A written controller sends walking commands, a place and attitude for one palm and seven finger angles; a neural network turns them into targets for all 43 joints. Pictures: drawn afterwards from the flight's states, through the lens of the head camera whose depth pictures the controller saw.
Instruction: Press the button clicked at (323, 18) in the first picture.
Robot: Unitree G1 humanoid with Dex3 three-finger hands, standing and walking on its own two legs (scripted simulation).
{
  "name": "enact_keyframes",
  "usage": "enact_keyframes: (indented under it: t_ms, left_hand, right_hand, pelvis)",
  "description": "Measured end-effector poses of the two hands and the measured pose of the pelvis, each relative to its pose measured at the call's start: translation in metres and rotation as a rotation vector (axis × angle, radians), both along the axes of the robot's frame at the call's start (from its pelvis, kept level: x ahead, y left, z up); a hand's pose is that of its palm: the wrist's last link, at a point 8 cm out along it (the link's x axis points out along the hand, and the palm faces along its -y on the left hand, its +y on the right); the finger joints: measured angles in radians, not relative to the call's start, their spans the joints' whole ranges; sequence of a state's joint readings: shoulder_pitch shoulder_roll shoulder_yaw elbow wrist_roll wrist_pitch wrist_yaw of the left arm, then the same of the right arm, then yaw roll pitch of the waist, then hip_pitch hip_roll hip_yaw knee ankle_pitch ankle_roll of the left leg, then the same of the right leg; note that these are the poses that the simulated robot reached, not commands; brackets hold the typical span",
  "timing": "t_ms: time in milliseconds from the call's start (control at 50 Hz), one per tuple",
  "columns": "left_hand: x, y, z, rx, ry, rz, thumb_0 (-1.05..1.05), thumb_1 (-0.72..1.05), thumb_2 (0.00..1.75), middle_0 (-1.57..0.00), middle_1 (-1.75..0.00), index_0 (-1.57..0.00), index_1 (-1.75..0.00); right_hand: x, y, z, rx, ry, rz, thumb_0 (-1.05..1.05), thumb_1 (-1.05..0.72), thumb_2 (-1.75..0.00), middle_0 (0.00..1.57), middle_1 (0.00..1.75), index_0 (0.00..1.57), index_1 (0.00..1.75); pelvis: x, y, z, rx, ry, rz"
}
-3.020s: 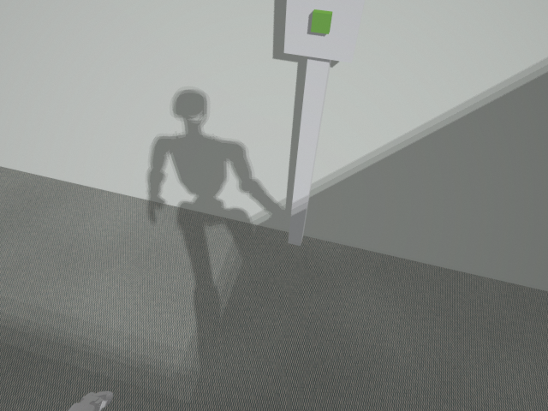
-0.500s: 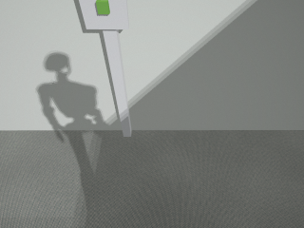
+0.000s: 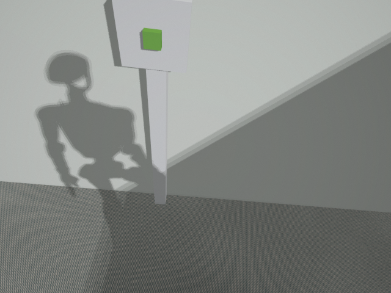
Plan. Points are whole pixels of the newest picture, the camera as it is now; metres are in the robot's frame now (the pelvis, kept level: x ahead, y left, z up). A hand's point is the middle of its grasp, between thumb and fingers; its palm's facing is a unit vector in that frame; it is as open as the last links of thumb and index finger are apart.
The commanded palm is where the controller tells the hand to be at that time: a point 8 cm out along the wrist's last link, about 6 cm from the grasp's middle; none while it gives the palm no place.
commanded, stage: take the last steps up to it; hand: left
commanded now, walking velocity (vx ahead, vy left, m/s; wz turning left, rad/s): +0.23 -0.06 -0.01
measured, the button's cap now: (152, 38) +0.64 +0.17 +0.19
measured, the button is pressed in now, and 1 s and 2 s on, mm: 0 0 0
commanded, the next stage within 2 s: come to a stop and stand still in 0.16 s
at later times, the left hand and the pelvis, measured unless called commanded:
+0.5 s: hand (153, 243) +0.27 +0.11 -0.16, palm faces +0.03 -0.98 -0.21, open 7.3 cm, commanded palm none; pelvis +0.16 -0.05 -0.01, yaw +2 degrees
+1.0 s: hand out of the picture +0.10 +0.23 -0.18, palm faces +0.11 -0.98 -0.16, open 7.4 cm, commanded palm none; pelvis +0.11 +0.03 +0.01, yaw +2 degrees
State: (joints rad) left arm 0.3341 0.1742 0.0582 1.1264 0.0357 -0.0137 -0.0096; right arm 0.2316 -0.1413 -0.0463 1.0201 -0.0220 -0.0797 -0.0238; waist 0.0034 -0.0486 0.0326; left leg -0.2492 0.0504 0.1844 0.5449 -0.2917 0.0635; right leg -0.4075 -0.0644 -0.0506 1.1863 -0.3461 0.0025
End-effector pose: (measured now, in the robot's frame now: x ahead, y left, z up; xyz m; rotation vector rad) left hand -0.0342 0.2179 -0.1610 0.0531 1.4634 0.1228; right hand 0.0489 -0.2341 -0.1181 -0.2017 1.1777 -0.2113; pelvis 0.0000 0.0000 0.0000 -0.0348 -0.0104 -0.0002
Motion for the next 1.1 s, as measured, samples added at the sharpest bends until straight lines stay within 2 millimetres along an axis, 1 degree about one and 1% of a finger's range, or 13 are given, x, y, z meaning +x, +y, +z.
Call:
enact_keyframes:
  t_ms: [140, 220, 300, 380, 460, 540, 620, 680, 740, 800, 860, 980, 1100]
  left_hand:
    - [0.112, 0.008, 0.014, 0.034, -0.142, -0.031, 0.00, 0.91, 0.90, -0.20, -0.30, -0.20, -0.30]
    - [0.167, -0.002, 0.016, 0.041, -0.167, -0.071, 0.00, 0.91, 0.90, -0.20, -0.30, -0.20, -0.30]
    - [0.223, -0.022, 0.015, 0.053, -0.190, -0.126, 0.00, 0.91, 0.90, -0.20, -0.30, -0.20, -0.30]
    - [0.272, -0.045, 0.011, 0.082, -0.256, -0.142, 0.00, 0.91, 0.90, -0.20, -0.30, -0.20, -0.30]
    - [0.289, -0.057, 0.021, 0.097, -0.296, -0.109, 0.00, 0.90, 0.90, -0.20, -0.30, -0.20, -0.30]
    - [0.286, -0.049, 0.033, 0.136, -0.313, -0.056, -0.01, 0.92, 0.90, -0.21, -0.30, -0.20, -0.30]
    - [0.267, -0.029, 0.037, 0.169, -0.287, -0.046, -0.01, 0.92, 0.90, -0.21, -0.30, -0.21, -0.30]
    - [0.248, -0.010, 0.036, 0.181, -0.266, -0.035, -0.01, 0.91, 0.90, -0.21, -0.30, -0.21, -0.30]
    - [0.228, 0.011, 0.029, 0.179, -0.255, -0.020, 0.00, 0.91, 0.90, -0.21, -0.30, -0.20, -0.30]
    - [0.207, 0.032, 0.016, 0.161, -0.248, -0.002, 0.00, 0.90, 0.90, -0.21, -0.30, -0.20, -0.30]
    - [0.184, 0.051, 0.000, 0.128, -0.212, 0.019, 0.00, 0.90, 0.90, -0.20, -0.30, -0.20, -0.30]
    - [0.134, 0.064, 0.008, 0.065, -0.087, 0.049, 0.00, 0.91, 0.90, -0.20, -0.30, -0.20, -0.30]
    - [0.087, 0.064, 0.014, 0.038, 0.092, 0.019, 0.00, 0.91, 0.90, -0.20, -0.30, -0.20, -0.30]
  right_hand:
    - [-0.024, 0.007, -0.001, 0.033, 0.204, -0.061, -0.01, -0.94, -0.90, 0.20, 0.30, 0.20, 0.30]
    - [-0.034, 0.014, -0.008, 0.085, 0.306, -0.110, -0.01, -0.93, -0.90, 0.20, 0.30, 0.20, 0.30]
    - [-0.035, 0.017, -0.019, 0.143, 0.393, -0.160, 0.00, -0.92, -0.90, 0.20, 0.30, 0.20, 0.30]
    - [-0.021, 0.007, -0.037, 0.191, 0.470, -0.177, 0.00, -0.91, -0.90, 0.20, 0.30, 0.20, 0.30]
    - [0.024, -0.014, -0.041, 0.172, 0.435, -0.145, 0.00, -0.91, -0.90, 0.20, 0.30, 0.20, 0.30]
    - [0.086, -0.038, -0.042, 0.124, 0.321, -0.072, 0.00, -0.91, -0.90, 0.20, 0.30, 0.20, 0.30]
    - [0.143, -0.052, -0.037, 0.078, 0.166, -0.014, 0.00, -0.91, -0.90, 0.20, 0.30, 0.20, 0.30]
    - [0.170, -0.052, -0.029, 0.047, 0.067, 0.023, 0.00, -0.92, -0.90, 0.20, 0.30, 0.20, 0.30]
    - [0.180, -0.042, -0.020, 0.023, 0.005, 0.056, 0.00, -0.92, -0.90, 0.19, 0.30, 0.20, 0.30]
    - [0.173, -0.024, -0.013, -0.002, -0.026, 0.079, -0.01, -0.92, -0.90, 0.19, 0.30, 0.20, 0.30]
    - [0.149, -0.002, -0.008, -0.020, -0.022, 0.078, -0.01, -0.92, -0.90, 0.19, 0.30, 0.20, 0.30]
    - [0.086, 0.039, 0.009, -0.008, 0.133, 0.052, 0.00, -0.91, -0.90, 0.20, 0.30, 0.20, 0.30]
    - [0.042, 0.056, 0.012, -0.001, 0.217, -0.049, 0.00, -0.91, -0.90, 0.20, 0.30, 0.21, 0.30]
  pelvis:
    - [0.052, -0.002, 0.009, 0.016, 0.007, -0.002]
    - [0.083, -0.011, 0.007, 0.029, 0.005, -0.008]
    - [0.116, -0.026, -0.001, 0.041, 0.001, -0.015]
    - [0.149, -0.046, -0.016, 0.042, -0.005, -0.003]
    - [0.160, -0.053, -0.010, 0.048, -0.016, 0.028]
    - [0.155, -0.051, -0.004, 0.061, -0.016, 0.033]
    - [0.143, -0.042, -0.002, 0.059, -0.013, 0.034]
    - [0.134, -0.031, -0.004, 0.055, -0.016, 0.036]
    - [0.124, -0.019, -0.007, 0.046, -0.019, 0.038]
    - [0.116, -0.003, -0.012, 0.028, -0.018, 0.036]
    - [0.108, 0.014, -0.015, 0.014, -0.024, 0.036]
    - [0.106, 0.032, 0.009, -0.023, 0.004, 0.043]
    - [0.108, 0.041, 0.016, -0.016, 0.029, 0.000]
